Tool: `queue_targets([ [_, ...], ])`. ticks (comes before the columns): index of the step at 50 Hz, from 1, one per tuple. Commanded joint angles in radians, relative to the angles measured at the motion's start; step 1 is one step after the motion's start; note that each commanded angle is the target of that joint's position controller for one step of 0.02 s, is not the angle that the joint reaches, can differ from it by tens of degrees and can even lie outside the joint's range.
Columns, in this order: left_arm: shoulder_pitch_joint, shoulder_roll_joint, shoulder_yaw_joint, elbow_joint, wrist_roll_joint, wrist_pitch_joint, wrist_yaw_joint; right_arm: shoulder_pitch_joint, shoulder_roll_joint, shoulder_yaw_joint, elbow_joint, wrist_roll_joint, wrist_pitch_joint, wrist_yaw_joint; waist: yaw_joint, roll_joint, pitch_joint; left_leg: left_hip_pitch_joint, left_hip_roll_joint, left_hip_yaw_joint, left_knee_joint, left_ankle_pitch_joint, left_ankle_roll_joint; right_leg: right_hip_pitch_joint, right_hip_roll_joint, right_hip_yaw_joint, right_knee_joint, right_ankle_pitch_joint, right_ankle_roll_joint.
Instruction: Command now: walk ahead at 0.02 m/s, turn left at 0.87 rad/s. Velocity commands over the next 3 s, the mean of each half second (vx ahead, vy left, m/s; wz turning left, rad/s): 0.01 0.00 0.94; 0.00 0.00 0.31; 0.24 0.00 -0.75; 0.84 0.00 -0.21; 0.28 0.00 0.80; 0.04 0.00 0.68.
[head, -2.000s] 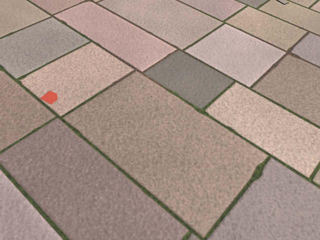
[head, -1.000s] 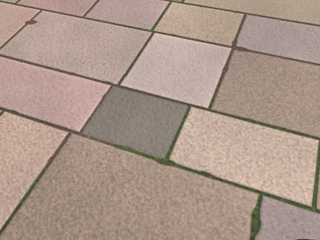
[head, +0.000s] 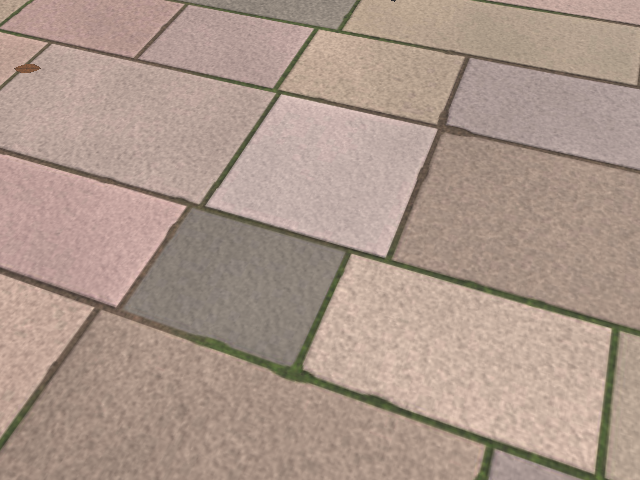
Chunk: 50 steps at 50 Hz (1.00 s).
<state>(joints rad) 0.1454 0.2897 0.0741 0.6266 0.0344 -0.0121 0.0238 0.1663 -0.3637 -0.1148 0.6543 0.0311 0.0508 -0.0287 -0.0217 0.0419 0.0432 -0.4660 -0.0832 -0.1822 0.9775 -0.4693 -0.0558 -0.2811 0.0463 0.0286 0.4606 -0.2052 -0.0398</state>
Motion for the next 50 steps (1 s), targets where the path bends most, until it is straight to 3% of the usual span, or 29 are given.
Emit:
queue_targets([
  [1,-0.098,0.111,0.022,-0.096,-0.010,-0.016,0.026,0.071,-0.111,-0.035,-0.037,-0.004,0.004,0.002,-0.013,-0.149,-0.047,-0.167,0.107,0.066,0.262,0.084,-0.047,0.115,-0.280,0.195,-0.184,0.123,-0.138],
  [3,-0.059,0.110,0.021,-0.083,-0.003,-0.011,0.034,0.024,-0.081,-0.021,-0.070,0.002,0.004,0.010,0.019,-0.161,-0.041,-0.192,0.135,0.120,0.240,0.129,-0.068,0.136,-0.268,0.107,-0.196,0.186,-0.161],
  [5,-0.008,0.121,0.026,-0.067,-0.001,-0.003,0.036,-0.028,-0.062,-0.009,-0.104,0.002,0.001,0.017,0.057,-0.157,-0.056,-0.230,0.161,0.134,0.173,0.139,-0.083,0.214,-0.296,0.083,-0.198,0.222,-0.189],
  [10,-0.003,0.165,0.048,-0.045,-0.010,0.006,0.016,-0.055,-0.034,0.006,-0.137,-0.007,0.004,0.040,0.066,-0.150,-0.085,-0.177,0.201,0.171,0.004,0.142,-0.074,0.273,-0.353,-0.012,-0.186,0.305,-0.207],
  [13,-0.023,0.184,0.060,-0.035,-0.025,0.005,-0.002,-0.060,-0.029,0.007,-0.142,-0.006,0.016,0.053,0.057,-0.161,-0.089,-0.076,0.190,0.223,-0.115,0.150,-0.043,0.248,-0.361,-0.097,-0.158,0.370,-0.184],
  [17,-0.020,0.196,0.073,-0.011,-0.058,-0.001,-0.025,-0.063,-0.042,-0.007,-0.154,0.002,0.042,0.070,0.038,-0.181,-0.111,0.057,0.153,0.277,-0.307,0.140,0.024,0.267,-0.389,-0.165,-0.048,0.442,-0.121],
  [18,-0.030,0.187,0.072,-0.005,-0.071,0.002,-0.026,-0.025,-0.049,-0.016,-0.144,0.002,0.045,0.071,0.006,-0.170,-0.120,0.137,0.131,0.289,-0.407,0.196,0.053,0.240,-0.376,-0.201,0.025,0.435,-0.083],
  [19,0.001,0.162,0.067,0.017,-0.075,0.001,-0.030,0.051,-0.081,-0.035,-0.120,-0.003,0.043,0.058,-0.032,-0.112,-0.145,0.287,0.100,0.268,-0.515,0.316,0.098,0.162,-0.330,-0.248,0.160,0.411,-0.024],
  [20,0.016,0.133,0.058,0.001,-0.050,-0.004,-0.033,0.157,-0.210,-0.078,-0.108,-0.002,0.037,0.035,-0.065,0.095,-0.166,0.536,0.232,0.020,-0.570,0.746,0.184,-0.109,-0.234,-0.287,0.437,0.080,0.064],
  [21,-0.038,0.069,0.031,-0.090,-0.004,-0.014,-0.026,0.113,-0.321,-0.088,-0.139,-0.030,0.019,0.031,-0.009,0.314,-0.222,0.631,0.457,-0.417,-0.567,0.887,0.412,-0.438,-0.068,-0.176,0.671,-0.500,0.134],
  [22,-0.103,0.130,0.045,-0.081,-0.002,-0.010,-0.017,0.111,-0.236,-0.068,-0.145,-0.042,-0.019,0.047,-0.074,0.135,-0.271,0.589,0.467,-0.376,-0.602,0.810,0.444,-0.466,-0.076,0.009,0.792,-0.492,0.131],
  [23,-0.123,0.139,0.046,-0.090,-0.025,-0.010,-0.012,0.086,-0.203,-0.052,-0.126,-0.034,-0.040,0.045,-0.046,0.116,-0.209,0.532,0.414,-0.285,-0.620,0.711,0.396,-0.478,-0.083,0.037,0.790,-0.396,0.106],
  [24,-0.106,0.143,0.051,-0.073,-0.026,-0.012,-0.003,0.037,-0.178,-0.046,-0.121,-0.013,-0.045,0.036,-0.009,0.064,-0.148,0.482,0.345,-0.218,-0.627,0.612,0.336,-0.484,-0.099,0.049,0.737,-0.300,0.094],
  [25,-0.095,0.161,0.057,-0.068,-0.014,-0.012,0.008,-0.020,-0.153,-0.035,-0.130,0.000,-0.038,0.025,0.017,0.062,-0.120,0.431,0.316,-0.187,-0.625,0.606,0.302,-0.472,-0.101,0.056,0.687,-0.230,0.094],
  [27,-0.041,0.153,0.055,-0.037,-0.011,-0.010,0.005,-0.072,-0.135,-0.021,-0.149,-0.016,-0.029,0.006,0.051,0.069,-0.153,0.354,0.280,-0.129,-0.609,0.717,0.288,-0.368,-0.069,0.040,0.677,-0.141,0.112],
  [31,-0.034,0.096,0.028,-0.018,-0.027,0.000,-0.001,-0.039,-0.126,-0.009,-0.123,-0.022,-0.024,-0.007,0.024,0.077,-0.182,0.331,0.247,-0.091,-0.571,0.732,0.275,-0.278,-0.053,0.020,0.511,-0.083,0.142],
  [37,-0.061,0.106,0.021,-0.035,-0.037,0.004,-0.016,-0.048,-0.115,0.010,-0.104,-0.035,-0.016,0.007,-0.010,0.130,-0.138,0.265,0.266,-0.180,-0.534,0.617,0.278,-0.154,-0.053,0.015,0.324,-0.134,0.117],
  [39,-0.049,0.105,0.020,-0.038,-0.040,-0.003,-0.022,-0.054,-0.100,0.020,-0.097,-0.030,-0.016,0.011,-0.006,0.136,-0.128,0.270,0.265,-0.215,-0.511,0.628,0.273,-0.107,-0.051,0.010,0.237,-0.144,0.100],
  [40,-0.026,0.095,0.018,-0.033,-0.041,-0.008,-0.026,-0.071,-0.086,0.026,-0.095,-0.024,-0.017,0.011,0.017,0.132,-0.124,0.260,0.247,-0.220,-0.495,0.603,0.257,-0.053,-0.048,0.003,0.136,-0.088,0.087],
  [41,0.021,0.068,0.009,-0.015,-0.032,-0.015,-0.032,-0.087,-0.031,0.048,-0.088,-0.024,-0.020,0.009,0.056,0.111,-0.133,0.233,0.224,-0.187,-0.486,0.521,0.215,0.062,-0.070,0.004,-0.040,0.078,0.071],
  [42,0.020,0.075,0.000,-0.014,-0.009,-0.022,-0.035,-0.020,0.045,0.072,-0.064,-0.047,-0.032,0.009,0.026,0.027,-0.157,0.200,0.162,-0.126,-0.455,0.369,0.143,0.177,-0.155,0.103,-0.100,0.313,0.048],
  [43,-0.043,0.132,-0.002,-0.038,-0.001,-0.023,-0.034,0.098,0.035,0.067,-0.038,-0.077,-0.041,0.009,-0.085,-0.160,-0.151,0.191,0.066,-0.018,-0.385,0.101,0.081,0.165,-0.264,0.251,-0.067,0.531,-0.034],
  [44,-0.093,0.093,-0.013,-0.032,-0.007,-0.024,-0.037,0.079,-0.006,0.055,-0.035,-0.077,-0.044,0.005,-0.091,-0.238,-0.115,0.255,0.076,0.024,-0.430,0.082,0.028,0.026,-0.295,0.306,-0.091,0.408,-0.147],
  [45,-0.107,0.105,-0.005,-0.043,-0.024,-0.023,-0.044,0.025,-0.049,0.043,-0.034,-0.071,-0.046,-0.001,-0.056,-0.221,-0.078,0.273,0.072,0.047,-0.452,0.148,0.020,0.006,-0.236,0.287,-0.091,0.285,-0.129],
  [46,-0.078,0.145,0.010,-0.039,-0.037,-0.020,-0.044,-0.021,-0.071,0.032,-0.036,-0.064,-0.043,-0.006,-0.019,-0.206,-0.072,0.254,0.053,0.073,-0.424,0.169,0.026,0.016,-0.206,0.279,-0.088,0.230,-0.104],
  [47,-0.056,0.189,0.023,-0.042,-0.048,-0.018,-0.042,-0.037,-0.070,0.025,-0.041,-0.056,-0.038,-0.012,-0.009,-0.217,-0.068,0.226,0.039,0.092,-0.396,0.165,0.027,0.033,-0.203,0.306,-0.080,0.232,-0.107],
  [48,-0.033,0.210,0.032,-0.044,-0.055,-0.017,-0.035,-0.039,-0.061,0.023,-0.050,-0.051,-0.036,-0.013,0.000,-0.226,-0.068,0.182,0.029,0.104,-0.372,0.147,0.023,0.061,-0.220,0.356,-0.074,0.248,-0.128],
  [50,0.022,0.196,0.036,-0.044,-0.054,-0.009,-0.021,-0.057,-0.022,0.025,-0.060,-0.040,-0.043,-0.011,0.029,-0.253,-0.093,0.083,-0.001,0.104,-0.282,-0.003,0.014,0.151,-0.254,0.452,-0.067,0.353,-0.186],
])
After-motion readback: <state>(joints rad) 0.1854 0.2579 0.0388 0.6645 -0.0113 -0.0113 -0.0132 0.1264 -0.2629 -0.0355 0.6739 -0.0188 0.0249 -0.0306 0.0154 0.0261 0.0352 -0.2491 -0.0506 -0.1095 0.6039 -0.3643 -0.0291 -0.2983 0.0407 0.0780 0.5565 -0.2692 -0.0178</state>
